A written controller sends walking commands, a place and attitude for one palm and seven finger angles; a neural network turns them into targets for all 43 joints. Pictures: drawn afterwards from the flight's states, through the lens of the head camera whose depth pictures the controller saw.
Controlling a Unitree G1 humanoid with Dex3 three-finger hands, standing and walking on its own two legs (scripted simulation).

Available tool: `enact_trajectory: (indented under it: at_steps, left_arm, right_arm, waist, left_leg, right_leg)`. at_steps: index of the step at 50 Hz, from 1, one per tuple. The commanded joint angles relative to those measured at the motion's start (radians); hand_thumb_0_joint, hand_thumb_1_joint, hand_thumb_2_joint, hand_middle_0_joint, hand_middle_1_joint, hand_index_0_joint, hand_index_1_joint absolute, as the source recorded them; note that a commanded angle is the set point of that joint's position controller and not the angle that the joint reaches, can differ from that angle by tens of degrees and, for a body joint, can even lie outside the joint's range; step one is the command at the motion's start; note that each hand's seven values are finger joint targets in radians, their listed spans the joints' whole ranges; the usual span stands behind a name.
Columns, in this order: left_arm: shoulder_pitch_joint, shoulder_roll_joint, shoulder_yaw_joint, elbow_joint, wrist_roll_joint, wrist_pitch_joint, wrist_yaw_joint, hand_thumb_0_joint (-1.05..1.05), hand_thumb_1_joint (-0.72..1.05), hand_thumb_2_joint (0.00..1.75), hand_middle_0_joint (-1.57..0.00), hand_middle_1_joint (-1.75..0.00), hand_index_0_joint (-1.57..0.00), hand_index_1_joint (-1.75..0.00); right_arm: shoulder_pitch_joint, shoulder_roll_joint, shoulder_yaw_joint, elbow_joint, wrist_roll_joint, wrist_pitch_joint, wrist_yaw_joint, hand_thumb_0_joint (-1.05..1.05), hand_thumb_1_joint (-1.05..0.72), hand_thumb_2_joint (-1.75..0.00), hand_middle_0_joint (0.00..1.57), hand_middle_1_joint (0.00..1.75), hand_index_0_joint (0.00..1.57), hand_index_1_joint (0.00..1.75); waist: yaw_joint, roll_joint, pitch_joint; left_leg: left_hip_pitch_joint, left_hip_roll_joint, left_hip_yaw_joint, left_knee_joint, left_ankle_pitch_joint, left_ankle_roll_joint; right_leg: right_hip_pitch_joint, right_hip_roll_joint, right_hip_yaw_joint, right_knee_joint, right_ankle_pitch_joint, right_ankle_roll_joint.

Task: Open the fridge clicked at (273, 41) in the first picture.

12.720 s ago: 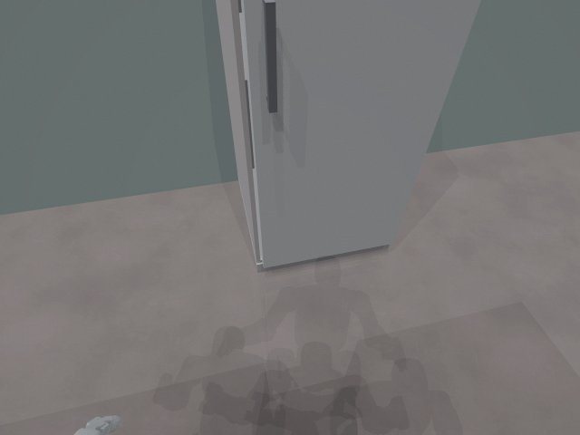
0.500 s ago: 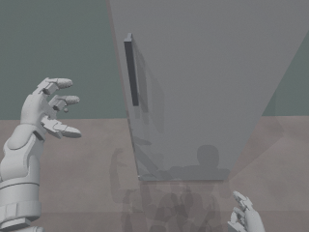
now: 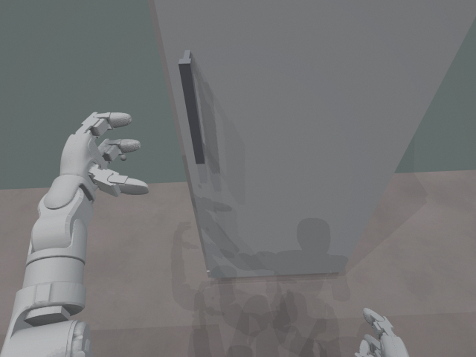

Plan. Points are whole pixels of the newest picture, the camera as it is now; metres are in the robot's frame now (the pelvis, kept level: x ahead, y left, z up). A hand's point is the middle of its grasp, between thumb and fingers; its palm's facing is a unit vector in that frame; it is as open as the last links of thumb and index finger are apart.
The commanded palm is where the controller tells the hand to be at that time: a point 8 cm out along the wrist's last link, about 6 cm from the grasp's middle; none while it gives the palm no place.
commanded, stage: move the hooked fingers beside the handle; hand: left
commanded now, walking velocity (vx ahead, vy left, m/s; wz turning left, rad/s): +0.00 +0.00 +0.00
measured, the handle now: (194, 112) +0.53 +0.13 +0.15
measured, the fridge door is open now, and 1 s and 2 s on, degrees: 0 0 0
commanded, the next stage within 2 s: none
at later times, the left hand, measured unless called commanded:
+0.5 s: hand (153, 135) +0.44 +0.19 +0.16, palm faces +0.12 -0.99 +0.00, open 14.0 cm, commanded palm +0.41 +0.24 +0.16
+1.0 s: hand (164, 124) +0.47 +0.18 +0.17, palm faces +0.13 -0.99 +0.00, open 14.0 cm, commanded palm +0.43 +0.23 +0.16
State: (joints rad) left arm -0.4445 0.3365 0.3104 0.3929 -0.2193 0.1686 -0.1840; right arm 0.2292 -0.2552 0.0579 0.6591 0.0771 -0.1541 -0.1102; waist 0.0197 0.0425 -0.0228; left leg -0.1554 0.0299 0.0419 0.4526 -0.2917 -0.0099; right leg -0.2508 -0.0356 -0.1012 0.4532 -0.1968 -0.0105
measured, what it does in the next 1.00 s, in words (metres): stands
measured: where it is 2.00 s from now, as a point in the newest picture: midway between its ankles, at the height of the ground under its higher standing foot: outside the picture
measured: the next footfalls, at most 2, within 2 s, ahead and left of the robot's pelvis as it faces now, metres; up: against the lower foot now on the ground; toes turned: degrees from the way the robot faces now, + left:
none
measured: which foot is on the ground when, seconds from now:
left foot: down 0.00-1.00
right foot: down 0.00-1.00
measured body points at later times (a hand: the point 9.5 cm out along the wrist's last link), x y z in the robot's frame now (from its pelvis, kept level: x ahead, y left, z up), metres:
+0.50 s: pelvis +0.00 +0.00 +0.00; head +0.02 -0.01 +0.45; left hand +0.43 +0.24 +0.17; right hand +0.10 -0.25 -0.12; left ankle -0.03 +0.12 -0.74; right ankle +0.03 -0.11 -0.74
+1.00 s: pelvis +0.00 +0.00 +0.00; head +0.03 -0.01 +0.45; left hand +0.45 +0.23 +0.17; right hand +0.06 -0.26 -0.12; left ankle -0.03 +0.12 -0.74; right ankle +0.03 -0.11 -0.74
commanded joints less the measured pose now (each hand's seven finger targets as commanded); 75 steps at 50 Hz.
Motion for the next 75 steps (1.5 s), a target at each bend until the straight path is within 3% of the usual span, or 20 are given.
enact_trajectory:
  at_steps: [1,6,9,12,14,18,19,26,29,32,36,38,41,44,49,54,60,64,67,75]
  left_arm:
    - [-0.48,0.247,0.063,-0.186,0.002,-0.08,0.028,0.0,-0.5,0.3,-0.3,-1.2,-0.3,-1.2]
    - [-0.59,0.224,0.031,-0.144,0.013,-0.151,0.048,0.0,-0.5,0.3,-0.3,-1.2,-0.3,-1.2]
    - [-0.597,0.202,0.009,-0.04,0.021,-0.15,0.049,0.0,-0.5,0.3,-0.3,-1.2,-0.3,-1.2]
    - [-0.622,0.193,0.004,0.027,0.032,-0.138,0.054,0.0,-0.5,0.3,-0.3,-1.2,-0.3,-1.2]
    - [-0.601,0.249,0.056,0.078,0.037,-0.143,0.065,0.0,-0.5,0.3,-0.3,-1.2,-0.3,-1.2]
    - [-0.677,0.218,0.035,0.046,0.039,-0.192,0.078,0.0,-0.5,0.3,-0.3,-1.2,-0.3,-1.2]
    - [-0.687,0.233,0.042,0.06,0.044,-0.207,0.085,0.0,-0.5,0.3,-0.3,-1.2,-0.3,-1.2]
    - [-0.826,0.191,-0.007,0.137,0.076,-0.252,0.106,0.0,-0.5,0.3,-0.3,-1.2,-0.3,-1.2]
    - [-0.814,0.189,0.003,0.161,0.074,-0.267,0.113,0.0,-0.5,0.3,-0.3,-1.2,-0.3,-1.2]
    - [-0.808,0.161,-0.003,0.214,0.073,-0.273,0.123,0.0,-0.5,0.3,-0.3,-1.2,-0.3,-1.2]
    - [-0.852,0.201,0.022,0.312,0.099,-0.278,0.146,0.0,-0.5,0.3,-0.3,-1.2,-0.3,-1.2]
    - [-0.889,0.191,0.011,0.318,0.113,-0.295,0.155,0.0,-0.5,0.3,-0.3,-1.2,-0.3,-1.2]
    - [-0.908,0.288,0.087,0.3,0.123,-0.339,0.164,0.0,-0.5,0.3,-0.3,-1.2,-0.3,-1.2]
    - [-0.885,0.284,0.077,0.296,0.119,-0.367,0.145,0.0,-0.5,0.3,-0.3,-1.2,-0.3,-1.2]
    - [-0.861,0.205,0.007,0.313,0.103,-0.353,0.101,0.0,-0.5,0.3,-0.3,-1.2,-0.3,-1.2]
    - [-0.908,0.199,0.002,0.344,0.08,-0.332,0.088,0.0,-0.5,0.3,-0.3,-1.2,-0.3,-1.2]
    - [-0.973,0.213,0.004,0.275,0.088,-0.389,0.119,0.0,-0.5,0.3,-0.3,-1.2,-0.3,-1.2]
    - [-0.914,0.264,0.047,0.419,0.106,-0.366,0.127,0.0,-0.5,0.3,-0.3,-1.2,-0.3,-1.2]
    - [-0.917,0.289,0.058,0.478,0.119,-0.344,0.121,0.0,-0.5,0.3,-0.3,-1.2,-0.3,-1.2]
    - [-0.951,0.275,0.051,0.339,0.091,-0.427,0.094,0.0,-0.5,0.3,-0.3,-1.2,-0.3,-1.2]
  right_arm:
    - [-0.074,-0.121,-0.046,-0.145,-0.008,-0.039,-0.013,0.0,-0.9,-0.9,0.2,0.3,0.2,0.3]
    - [-0.045,-0.119,-0.048,-0.124,-0.015,-0.04,-0.012,0.0,-0.9,-0.9,0.2,0.3,0.2,0.3]
    - [-0.026,-0.126,-0.05,-0.107,-0.016,-0.033,-0.01,0.0,-0.9,-0.9,0.2,0.3,0.2,0.3]
    - [-0.015,-0.127,-0.054,-0.102,-0.014,-0.022,-0.006,0.0,-0.9,-0.9,0.2,0.3,0.2,0.3]
    - [0.005,-0.136,-0.058,-0.095,-0.019,-0.011,-0.002,0.0,-0.9,-0.9,0.2,0.3,0.2,0.3]
    - [0.02,-0.128,-0.062,-0.101,-0.021,-0.009,0.007,0.0,-0.9,-0.9,0.2,0.3,0.2,0.3]
    - [0.029,-0.133,-0.063,-0.099,-0.024,-0.007,0.009,0.0,-0.9,-0.9,0.2,0.3,0.2,0.3]
    - [0.074,-0.131,-0.075,-0.067,-0.026,-0.005,0.016,0.0,-0.9,-0.9,0.2,0.3,0.2,0.3]
    - [0.094,-0.134,-0.081,-0.061,-0.031,-0.002,0.021,0.0,-0.9,-0.9,0.2,0.3,0.2,0.3]
    - [0.105,-0.132,-0.081,-0.054,-0.032,0.001,0.029,0.0,-0.9,-0.9,0.2,0.3,0.2,0.3]
    - [0.122,-0.138,-0.08,-0.045,-0.036,0.015,0.035,0.0,-0.9,-0.9,0.2,0.3,0.2,0.3]
    - [0.128,-0.134,-0.082,-0.048,-0.039,0.015,0.039,0.0,-0.9,-0.9,0.2,0.3,0.2,0.3]
    - [0.139,-0.139,-0.085,-0.053,-0.045,0.019,0.04,0.0,-0.9,-0.9,0.2,0.3,0.2,0.3]
    - [0.142,-0.139,-0.087,-0.061,-0.044,0.021,0.039,0.0,-0.9,-0.9,0.2,0.3,0.2,0.3]
    - [0.136,-0.139,-0.086,-0.069,-0.034,0.023,0.039,0.0,-0.9,-0.9,0.2,0.3,0.2,0.3]
    - [0.139,-0.147,-0.087,-0.064,-0.03,0.025,0.032,0.0,-0.9,-0.9,0.2,0.3,0.2,0.3]
    - [0.134,-0.138,-0.085,-0.054,-0.037,0.011,0.035,0.0,-0.9,-0.9,0.2,0.3,0.2,0.3]
    - [0.151,-0.151,-0.082,-0.039,-0.039,0.02,0.034,0.0,-0.9,-0.9,0.2,0.3,0.2,0.3]
    - [0.152,-0.156,-0.077,-0.046,-0.04,0.026,0.035,0.0,-0.9,-0.9,0.2,0.3,0.2,0.3]
    - [0.162,-0.148,-0.088,-0.067,-0.042,0.021,0.04,0.0,-0.9,-0.9,0.2,0.3,0.2,0.3]
  waist:
    - [-0.007,-0.021,-0.238]
    - [-0.024,-0.006,-0.284]
    - [-0.029,-0.043,-0.263]
    - [-0.027,-0.006,-0.265]
    - [-0.016,-0.066,-0.28]
    - [-0.022,-0.04,-0.318]
    - [-0.028,-0.075,-0.311]
    - [-0.058,0.012,-0.322]
    - [-0.053,-0.022,-0.368]
    - [-0.052,-0.052,-0.346]
    - [-0.064,-0.074,-0.282]
    - [-0.066,-0.047,-0.299]
    - [-0.05,-0.051,-0.378]
    - [-0.052,-0.056,-0.413]
    - [-0.07,-0.021,-0.352]
    - [-0.087,-0.053,-0.297]
    - [-0.082,0.022,-0.371]
    - [-0.081,-0.083,-0.322]
    - [-0.08,-0.064,-0.288]
    - [-0.075,-0.019,-0.428]
  left_leg:
    - [-0.043,-0.024,-0.029,-0.057,0.216,0.03]
    - [-0.02,-0.024,-0.032,-0.044,0.249,0.028]
    - [-0.044,-0.023,-0.034,-0.046,0.23,0.028]
    - [-0.055,-0.025,-0.028,-0.045,0.232,0.027]
    - [-0.073,-0.021,-0.032,-0.042,0.26,0.027]
    - [-0.06,-0.02,-0.024,-0.035,0.291,0.027]
    - [-0.07,-0.017,-0.029,-0.034,0.288,0.03]
    - [-0.049,-0.021,-0.026,-0.022,0.284,0.029]
    - [-0.047,-0.019,-0.028,-0.016,0.325,0.027]
    - [-0.071,-0.017,-0.024,-0.018,0.333,0.025]
    - [-0.127,-0.02,-0.017,-0.021,0.262,0.03]
    - [-0.123,-0.021,-0.015,-0.013,0.262,0.031]
    - [-0.125,-0.025,-0.01,-0.004,0.274,0.034]
    - [-0.123,-0.023,-0.003,0.003,0.292,0.036]
    - [-0.122,-0.021,-0.001,-0.005,0.263,0.036]
    - [-0.143,-0.022,-0.011,-0.008,0.176,0.039]
    - [-0.104,-0.025,-0.024,0.007,0.203,0.035]
    - [-0.169,-0.022,-0.025,-0.003,0.167,0.036]
    - [-0.202,-0.024,-0.019,-0.005,0.143,0.034]
    - [-0.127,-0.019,-0.019,0.029,0.273,0.033]
  right_leg:
    - [0.161,0.011,0.053,-0.034,0.202,-0.012]
    - [0.163,0.014,0.056,-0.023,0.238,-0.015]
    - [0.147,0.015,0.051,-0.024,0.222,-0.015]
    - [0.138,0.011,0.054,-0.019,0.231,-0.017]
    - [0.163,0.013,0.049,-0.012,0.256,-0.017]
    - [0.172,0.016,0.057,0.001,0.299,-0.019]
    - [0.174,0.017,0.054,0.002,0.29,-0.016]
    - [0.122,0.022,0.059,0.002,0.28,-0.02]
    - [0.15,0.026,0.053,0.013,0.314,-0.021]
    - [0.143,0.027,0.05,0.019,0.334,-0.019]
    - [0.112,0.024,0.055,0.013,0.287,-0.014]
    - [0.102,0.024,0.06,0.019,0.287,-0.017]
    - [0.16,0.023,0.072,0.031,0.319,-0.017]
    - [0.186,0.024,0.073,0.041,0.352,-0.016]
    - [0.138,0.027,0.067,0.025,0.321,-0.018]
    - [0.089,0.026,0.065,0.006,0.224,-0.015]
    - [0.087,0.029,0.073,0.023,0.234,-0.018]
    - [0.093,0.026,0.064,0.022,0.211,-0.013]
    - [0.073,0.021,0.069,0.022,0.198,-0.014]
    - [0.124,0.033,0.073,0.056,0.32,-0.018]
